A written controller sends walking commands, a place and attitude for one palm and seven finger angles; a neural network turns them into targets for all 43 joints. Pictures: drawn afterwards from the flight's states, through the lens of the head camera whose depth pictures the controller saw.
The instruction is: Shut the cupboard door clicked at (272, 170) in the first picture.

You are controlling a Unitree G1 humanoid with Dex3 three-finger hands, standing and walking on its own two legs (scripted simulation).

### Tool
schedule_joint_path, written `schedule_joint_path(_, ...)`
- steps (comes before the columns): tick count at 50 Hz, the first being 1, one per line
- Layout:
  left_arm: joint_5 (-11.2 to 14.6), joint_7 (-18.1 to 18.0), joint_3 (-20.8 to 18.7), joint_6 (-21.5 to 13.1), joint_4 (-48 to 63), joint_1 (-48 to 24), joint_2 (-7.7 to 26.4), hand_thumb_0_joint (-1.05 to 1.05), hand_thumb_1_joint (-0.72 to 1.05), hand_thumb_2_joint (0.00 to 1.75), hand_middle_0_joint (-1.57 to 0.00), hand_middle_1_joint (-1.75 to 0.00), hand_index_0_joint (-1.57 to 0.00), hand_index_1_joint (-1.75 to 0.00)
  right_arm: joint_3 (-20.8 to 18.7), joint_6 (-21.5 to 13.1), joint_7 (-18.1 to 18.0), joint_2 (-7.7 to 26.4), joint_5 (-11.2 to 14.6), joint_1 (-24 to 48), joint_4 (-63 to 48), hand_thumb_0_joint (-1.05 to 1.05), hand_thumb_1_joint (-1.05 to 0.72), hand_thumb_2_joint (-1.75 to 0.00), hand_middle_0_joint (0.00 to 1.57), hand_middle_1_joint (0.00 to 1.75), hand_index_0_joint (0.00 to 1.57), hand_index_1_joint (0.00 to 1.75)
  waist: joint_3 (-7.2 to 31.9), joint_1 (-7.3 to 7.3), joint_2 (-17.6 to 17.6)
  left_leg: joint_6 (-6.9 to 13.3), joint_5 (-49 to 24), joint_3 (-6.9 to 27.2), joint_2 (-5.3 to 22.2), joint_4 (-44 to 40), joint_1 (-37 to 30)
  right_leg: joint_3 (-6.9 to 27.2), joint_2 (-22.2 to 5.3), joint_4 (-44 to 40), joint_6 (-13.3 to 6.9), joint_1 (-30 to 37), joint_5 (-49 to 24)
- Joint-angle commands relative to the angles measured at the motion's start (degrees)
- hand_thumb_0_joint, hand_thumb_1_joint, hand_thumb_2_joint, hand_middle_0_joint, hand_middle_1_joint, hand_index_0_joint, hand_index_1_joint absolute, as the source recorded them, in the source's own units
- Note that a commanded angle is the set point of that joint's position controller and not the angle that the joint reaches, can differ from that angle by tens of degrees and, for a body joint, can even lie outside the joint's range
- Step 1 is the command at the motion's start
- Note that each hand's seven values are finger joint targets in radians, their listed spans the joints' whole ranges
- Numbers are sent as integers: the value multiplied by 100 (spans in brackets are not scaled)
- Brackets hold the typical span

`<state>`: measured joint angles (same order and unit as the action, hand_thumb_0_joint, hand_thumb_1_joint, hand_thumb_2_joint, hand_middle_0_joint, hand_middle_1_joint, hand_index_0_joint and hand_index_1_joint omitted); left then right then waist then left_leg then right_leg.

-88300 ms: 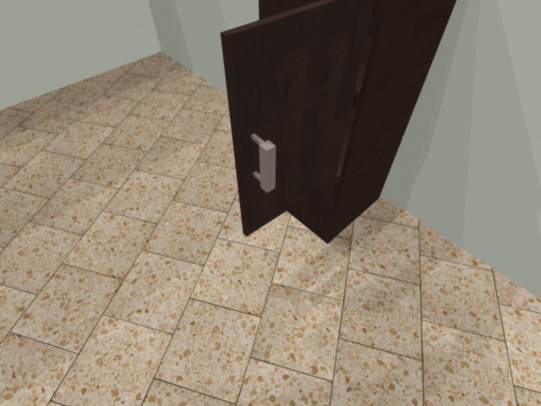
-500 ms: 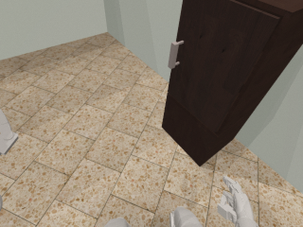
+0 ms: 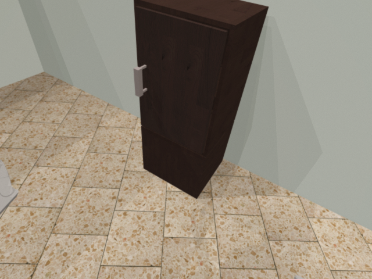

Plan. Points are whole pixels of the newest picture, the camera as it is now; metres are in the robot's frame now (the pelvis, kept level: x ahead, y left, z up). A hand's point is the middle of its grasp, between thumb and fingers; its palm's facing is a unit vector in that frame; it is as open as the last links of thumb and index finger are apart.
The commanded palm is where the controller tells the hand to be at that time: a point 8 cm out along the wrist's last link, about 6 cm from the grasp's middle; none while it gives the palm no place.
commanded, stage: stop stepping back and stand still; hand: left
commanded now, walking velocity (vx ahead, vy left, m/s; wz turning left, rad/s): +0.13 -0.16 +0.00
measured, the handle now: (141, 80) +0.96 +0.17 -0.04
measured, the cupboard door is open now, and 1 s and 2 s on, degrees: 0 0 0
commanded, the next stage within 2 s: let the arm hang, fingers relaxed in 0.32 s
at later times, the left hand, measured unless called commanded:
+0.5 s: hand (46, 209) +0.24 +0.27 +0.07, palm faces +0.30 -0.85 -0.43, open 7.4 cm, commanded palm none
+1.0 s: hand out of the picture +0.03 +0.20 -0.16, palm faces +0.03 -0.97 -0.26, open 7.2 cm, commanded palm none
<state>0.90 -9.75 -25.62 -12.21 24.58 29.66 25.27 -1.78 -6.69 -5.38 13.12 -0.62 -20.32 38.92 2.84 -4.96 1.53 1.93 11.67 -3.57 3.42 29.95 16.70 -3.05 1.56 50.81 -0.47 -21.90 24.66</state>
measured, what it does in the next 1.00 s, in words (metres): steps on the spot: right foot, then left foot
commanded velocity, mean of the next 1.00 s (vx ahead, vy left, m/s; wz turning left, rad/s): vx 0.03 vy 0.01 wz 0.00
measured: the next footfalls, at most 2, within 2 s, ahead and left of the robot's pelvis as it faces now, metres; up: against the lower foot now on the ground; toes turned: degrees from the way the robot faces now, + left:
right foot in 0.14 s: +0.04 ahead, -0.11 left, +0.00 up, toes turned +0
left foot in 0.40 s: +0.10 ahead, +0.11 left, +0.00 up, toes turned +4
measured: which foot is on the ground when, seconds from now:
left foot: down 0.00-0.16, up 0.18-0.38, down 0.40-1.00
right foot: up 0.00-0.12, down 0.14-1.00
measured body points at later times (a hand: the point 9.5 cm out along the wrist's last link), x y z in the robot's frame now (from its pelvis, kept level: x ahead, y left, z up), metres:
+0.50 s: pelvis +0.01 +0.01 -0.01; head +0.00 +0.01 +0.44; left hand +0.22 +0.31 +0.09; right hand +0.17 -0.25 -0.10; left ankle +0.06 +0.11 -0.74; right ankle -0.04 -0.11 -0.71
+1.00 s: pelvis +0.02 -0.01 +0.00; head +0.02 -0.01 +0.45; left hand +0.03 +0.25 -0.14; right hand +0.03 -0.24 -0.16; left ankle +0.06 +0.11 -0.74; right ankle +0.00 -0.11 -0.74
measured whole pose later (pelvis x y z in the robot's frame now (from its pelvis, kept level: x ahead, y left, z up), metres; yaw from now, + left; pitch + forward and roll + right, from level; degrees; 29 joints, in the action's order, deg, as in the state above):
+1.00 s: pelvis +0.02 -0.01 +0.00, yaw +1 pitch -1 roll -1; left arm -0.5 -1.0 -0.3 0.9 -59.9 16.4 12.5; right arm 0.1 1.7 -1.2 10.5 -0.9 -16.5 61.0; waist -1.4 -0.7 -1.6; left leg 0.1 9.5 -1.9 1.3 25.1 14.1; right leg -2.0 1.0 24.0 -1.2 -8.1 14.5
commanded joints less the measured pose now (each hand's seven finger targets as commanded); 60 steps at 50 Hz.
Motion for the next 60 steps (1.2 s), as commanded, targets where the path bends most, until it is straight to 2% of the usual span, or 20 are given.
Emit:
schedule_joint_path(1, 16, -104, -551, -288, 1489, 317, 859, 0, 90, 90, -20, -30, -20, -30, -70, -297, 53, 618, -13, 1052, -1061, 0, -90, -90, 20, 30, 20, 30, -226, 390, -1669, 207, 2516, 1050, 959, -2133, 842, -533, 128, -1249, -19, 969, -39)
schedule_joint_path(5, -8, -114, -637, -137, 1320, 162, 999, 0, 90, 90, -20, -30, -20, -30, -80, -128, 28, 624, -71, 1022, -1048, 0, -90, -90, 20, 30, 20, 30, -68, 356, -1170, 21, 2448, 605, 580, -1139, 1285, -255, -112, -2724, -225, 2071, 0)
schedule_joint_path(6, 7, -113, -623, -121, 1295, 30, 995, 0, 90, 90, -20, -30, -20, -30, -78, -81, 41, 564, -65, 998, -1034, 0, -90, -90, 20, 30, 20, 30, -47, 350, -500, -10, 1966, 400, 390, -115, 1503, 548, -657, -3083, -472, 2072, 114)
schedule_joint_path(7, 11, -129, -739, -105, 1262, -164, 1175, 0, 90, 90, -20, -30, -20, -30, -93, -22, 61, 519, -67, 965, -1028, 0, -90, -90, 20, 30, 20, 30, -83, 356, 501, -125, 1458, 122, 2, 1224, 1829, 2068, -1612, -3728, -894, 1790, 585)
schedule_joint_path(8, 69, -162, -854, -154, 1292, -447, 1359, 0, 90, 90, -20, -30, -20, -30, -75, -61, 62, 559, -65, 1032, -999, 0, -90, -90, 20, 30, 20, 30, -323, 452, 842, -188, 1271, 133, -125, 2106, 2110, 2624, -2244, -3976, -1194, 1597, -469)
schedule_joint_path(10, 24, -202, -731, -221, 1063, -706, 1118, 0, 90, 90, -20, -30, -20, -30, -121, -178, 101, 551, -5, 885, -831, 0, -90, -90, 20, 30, 20, 30, 254, 344, 581, -255, 1213, 383, -24, 2452, 1855, 2156, -2144, -3510, -1236, 1700, -948)
schedule_joint_path(16, 42, -137, -296, -250, 996, -835, 865, 0, 90, 90, -20, -30, -20, -30, 19, -112, -10, 434, -11, 1256, -878, 0, -90, -90, 20, 30, 20, 30, -592, 412, 469, -144, 403, -132, -90, 606, 130, 979, -1490, -3541, -737, 14, 281)
schedule_joint_path(18, 37, -156, -224, -287, 1221, -1068, 860, 0, 90, 90, -20, -30, -20, -30, -2, -192, -50, 494, -3, 1202, -918, 0, -90, -90, 20, 30, 20, 30, -570, 391, 72, -91, 398, -91, -88, 7, -337, 806, -1240, -3215, -565, -7, 320)
schedule_joint_path(20, 60, -141, -270, -318, 1477, -1053, 876, 0, 90, 90, -20, -30, -20, -30, -67, -245, -92, 641, 33, 1207, -1028, 0, -90, -90, 20, 30, 20, 30, -415, 410, -1017, 107, 244, 767, 444, -728, -600, 494, -701, -2308, -215, 69, -312)
schedule_joint_path(21, -411, 815, 2076, 743, -3012, -558, -516, 0, 90, 90, -20, -30, -20, -30, -269, -255, 561, 1832, -85, 1017, 56, 0, -90, -90, 20, 30, 20, 30, -557, 178, -1706, 368, -2514, 1502, 1096, -108, -208, -214, -660, -624, 62, -588, -943)
schedule_joint_path(23, -245, 879, 1961, 1428, -2920, -579, -874, 0, 90, 90, -20, -30, -20, -30, -63, 332, 497, 1095, -57, 789, -257, 0, -90, -90, 20, 30, 20, 30, -90, 245, -1765, 778, -3664, 1829, 1376, -690, -51, 235, -289, 506, 221, -433, 1053)
schedule_joint_path(25, -245, 892, 2180, 1383, -3338, -1039, -852, 0, 90, 90, -20, -30, -20, -30, -62, 283, 437, 1102, -194, 788, -281, 0, -90, -90, 20, 30, 20, 30, 265, 325, -437, 834, -4018, 1872, 1376, -432, -442, 517, -299, 543, 174, -457, 914)
schedule_joint_path(28, -210, 913, 2278, 1323, -4301, -1221, -690, 0, 90, 90, -20, -30, -20, -30, -35, 427, 413, 1187, -134, 916, -231, 0, -90, -90, 20, 30, 20, 30, 825, 472, 215, 722, -3969, 1429, 1144, -107, -1212, 261, -240, -848, 159, 13, -59)
schedule_joint_path(30, -178, 902, 2284, 1287, -4976, -1201, -436, 0, 90, 90, -20, -30, -20, -30, 21, 520, 435, 1128, -18, 1115, -147, 0, -90, -90, 20, 30, 20, 30, 834, 609, 114, 356, -2574, 984, 696, -63, -470, 327, -256, -1972, 110, 1119, -1405)
schedule_joint_path(32, -200, 894, 2306, 1242, -5588, -1117, -176, 0, 90, 90, -20, -30, -20, -30, 101, 588, 508, 645, 23, 1137, 27, 0, -90, -90, 20, 30, 20, 30, 670, 561, 196, -100, -182, 467, -36, 128, 306, 1375, -1122, -2637, -198, 1457, -1900)
schedule_joint_path(33, -217, 921, 2304, 1225, -5883, -1317, -11, 0, 90, 90, -20, -30, -20, -30, 111, 645, 555, 558, -20, 948, 205, 0, -90, -90, 20, 30, 20, 30, 374, 373, -2, -186, 650, 355, -236, 137, 115, 1593, -1529, -2985, -461, 822, -1146)
schedule_joint_path(35, -216, 902, 2351, 1218, -6301, -1742, -142, 0, 90, 90, -20, -30, -20, -30, 102, 786, 521, 522, -89, 963, 529, 0, -90, -90, 20, 30, 20, 30, 22, 298, 369, -217, 457, 326, -257, 279, -414, 1465, -1212, -3375, -520, 46, -137)
schedule_joint_path(40, -178, 843, 2363, 1160, -7201, -1461, -693, 0, 90, 90, -20, -30, -20, -30, 64, 700, 455, 434, -69, 718, 1226, 0, -90, -90, 20, 30, 20, 30, 92, 417, -734, -103, -705, 708, 197, -430, -584, 803, -729, -3014, -247, 784, -1418)
schedule_joint_path(49, -139, 830, 2432, 1170, -8287, -1238, -775, 0, 90, 90, -20, -30, -20, -30, 82, 690, 385, 306, -31, 304, 2018, 0, -90, -90, 20, 30, 20, 30, -423, 459, 35, -105, -339, 643, 263, -1000, -584, 707, -698, -3406, -211, 982, -1209)
schedule_joint_path(60, -145, 786, 2455, 1166, -8765, -972, -933, 0, 90, 90, -20, -30, -20, -30, 103, 676, 350, 141, -11, 104, 2438, 0, -90, -90, 20, 30, 20, 30, -748, 483, -105, -89, -363, 562, 246, -1169, -632, 688, -673, -3479, -178, 909, -1202)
